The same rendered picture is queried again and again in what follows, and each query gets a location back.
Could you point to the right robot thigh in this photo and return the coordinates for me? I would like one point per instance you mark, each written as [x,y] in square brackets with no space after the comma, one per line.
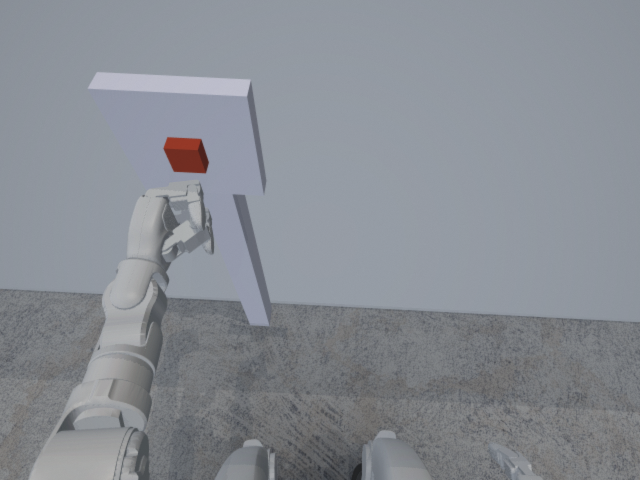
[392,459]

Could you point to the panel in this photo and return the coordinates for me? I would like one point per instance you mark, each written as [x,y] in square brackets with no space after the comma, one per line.
[143,110]

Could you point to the robot left shin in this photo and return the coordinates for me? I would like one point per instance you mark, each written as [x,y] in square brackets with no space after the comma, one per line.
[253,442]

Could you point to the button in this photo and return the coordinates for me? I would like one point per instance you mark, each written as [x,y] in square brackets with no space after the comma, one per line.
[186,155]

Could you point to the robot right hand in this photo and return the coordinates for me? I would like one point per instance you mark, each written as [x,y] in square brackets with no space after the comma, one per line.
[516,466]

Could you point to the robot left forearm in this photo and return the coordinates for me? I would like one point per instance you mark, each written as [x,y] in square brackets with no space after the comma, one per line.
[115,389]

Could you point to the left robot upper arm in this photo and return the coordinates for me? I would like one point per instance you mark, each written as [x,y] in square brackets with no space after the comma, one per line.
[96,454]

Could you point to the robot left hand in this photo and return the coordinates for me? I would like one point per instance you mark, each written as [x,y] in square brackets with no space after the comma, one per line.
[153,221]

